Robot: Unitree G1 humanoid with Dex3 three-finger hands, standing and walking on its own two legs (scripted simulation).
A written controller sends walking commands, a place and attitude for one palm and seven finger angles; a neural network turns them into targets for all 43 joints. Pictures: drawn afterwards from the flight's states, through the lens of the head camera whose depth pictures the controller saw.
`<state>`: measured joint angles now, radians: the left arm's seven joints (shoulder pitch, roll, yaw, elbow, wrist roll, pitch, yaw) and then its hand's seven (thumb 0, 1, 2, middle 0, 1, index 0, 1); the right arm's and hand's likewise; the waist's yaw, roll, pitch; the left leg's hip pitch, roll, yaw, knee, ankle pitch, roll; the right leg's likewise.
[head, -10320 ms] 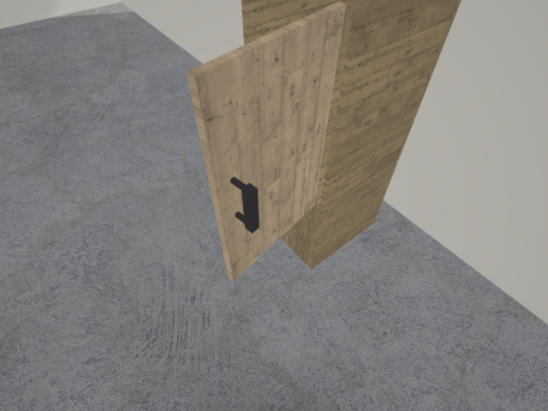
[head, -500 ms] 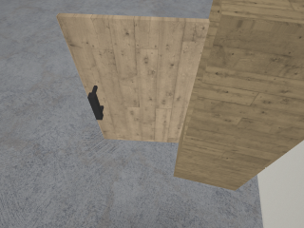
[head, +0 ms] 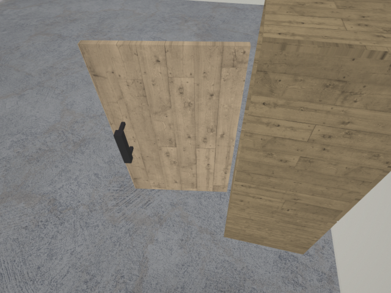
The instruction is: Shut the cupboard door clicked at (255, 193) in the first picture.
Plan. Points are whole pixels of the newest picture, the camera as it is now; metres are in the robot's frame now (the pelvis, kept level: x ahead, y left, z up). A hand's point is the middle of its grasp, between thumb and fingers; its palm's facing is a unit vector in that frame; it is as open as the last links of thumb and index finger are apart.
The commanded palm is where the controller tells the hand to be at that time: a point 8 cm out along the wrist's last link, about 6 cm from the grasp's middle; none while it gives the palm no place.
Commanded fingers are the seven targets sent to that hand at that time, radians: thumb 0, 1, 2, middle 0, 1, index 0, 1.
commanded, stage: look again from close up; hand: left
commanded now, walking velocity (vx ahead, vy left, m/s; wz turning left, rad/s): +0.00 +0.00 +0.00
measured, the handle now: (125, 142) +0.52 +0.24 -0.04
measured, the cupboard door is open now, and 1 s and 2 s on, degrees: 100 100 100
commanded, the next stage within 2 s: shuffle to correct the standing spot in 0.42 s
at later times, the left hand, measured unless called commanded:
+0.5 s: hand out of the picture +0.03 +0.17 -0.17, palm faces +0.01 -0.98 -0.22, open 7.3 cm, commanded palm none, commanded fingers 0.00 0.90 0.90 -0.20 -0.30 -0.20 -0.30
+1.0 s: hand out of the picture +0.05 +0.21 -0.18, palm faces +0.03 -0.98 -0.21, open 7.4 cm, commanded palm none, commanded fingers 0.00 0.90 0.90 -0.20 -0.30 -0.20 -0.30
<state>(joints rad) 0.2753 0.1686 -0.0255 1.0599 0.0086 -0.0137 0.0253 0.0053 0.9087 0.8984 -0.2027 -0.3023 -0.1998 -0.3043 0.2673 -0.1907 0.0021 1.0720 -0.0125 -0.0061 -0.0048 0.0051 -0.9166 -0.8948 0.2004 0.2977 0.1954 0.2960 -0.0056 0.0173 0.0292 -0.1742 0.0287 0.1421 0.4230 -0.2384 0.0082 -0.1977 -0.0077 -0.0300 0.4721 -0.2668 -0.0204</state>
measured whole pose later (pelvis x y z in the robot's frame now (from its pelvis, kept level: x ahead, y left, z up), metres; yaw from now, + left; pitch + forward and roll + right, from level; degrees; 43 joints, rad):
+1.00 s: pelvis +0.06 +0.03 +0.00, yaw +0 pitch -1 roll +0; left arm 0.27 0.18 0.02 1.10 0.01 0.02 0.04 0.00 0.91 0.90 -0.20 -0.30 -0.20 -0.30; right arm 0.28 -0.14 0.01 1.10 -0.02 -0.03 -0.04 0.01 -0.91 -0.89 0.20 0.30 0.20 0.30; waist 0.01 -0.03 0.09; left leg -0.09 -0.02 0.14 0.45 -0.34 0.05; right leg -0.26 -0.05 -0.05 0.70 -0.44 -0.01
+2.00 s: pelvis +0.05 -0.01 +0.00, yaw +1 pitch +0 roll -1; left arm 0.28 0.14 -0.01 1.12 0.01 -0.04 0.04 0.00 0.91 0.90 -0.20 -0.30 -0.20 -0.30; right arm 0.26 -0.17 -0.01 1.09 0.00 -0.01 -0.02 0.01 -0.91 -0.89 0.20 0.30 0.20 0.30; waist -0.01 0.04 0.04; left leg -0.14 0.06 0.08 0.48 -0.33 -0.02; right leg -0.23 0.02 -0.10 0.46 -0.23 -0.05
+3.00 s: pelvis +0.01 +0.00 -0.11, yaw +4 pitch +15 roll -1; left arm 0.50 0.19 0.09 0.05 -0.25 -0.52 -0.30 0.01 0.90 0.90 -0.47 -0.59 -0.47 -0.60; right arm 0.10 -0.29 -0.08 0.41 0.01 -0.26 -0.01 0.01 -0.91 -0.90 0.20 0.30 0.19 0.30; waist 0.05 -0.05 -0.13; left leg -0.90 0.03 0.02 1.27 -0.62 0.01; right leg -0.97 -0.06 -0.12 1.22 -0.50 -0.05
